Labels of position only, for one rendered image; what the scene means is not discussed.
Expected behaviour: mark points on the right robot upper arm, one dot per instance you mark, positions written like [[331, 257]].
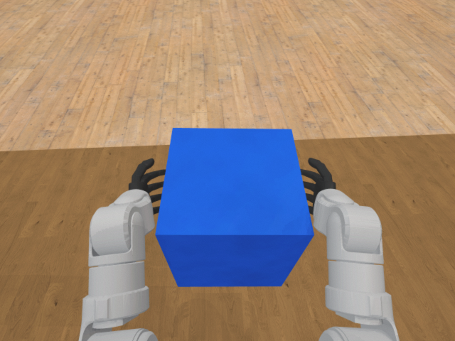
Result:
[[354, 334]]

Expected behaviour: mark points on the left robot hand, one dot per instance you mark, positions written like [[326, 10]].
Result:
[[140, 180]]

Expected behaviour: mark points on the right robot hand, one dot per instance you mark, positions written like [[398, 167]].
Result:
[[323, 180]]

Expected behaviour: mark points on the left robot forearm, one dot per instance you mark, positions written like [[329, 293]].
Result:
[[117, 291]]

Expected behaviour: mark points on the right robot forearm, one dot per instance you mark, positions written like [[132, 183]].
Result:
[[356, 286]]

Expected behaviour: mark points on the carton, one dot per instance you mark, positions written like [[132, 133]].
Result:
[[233, 208]]

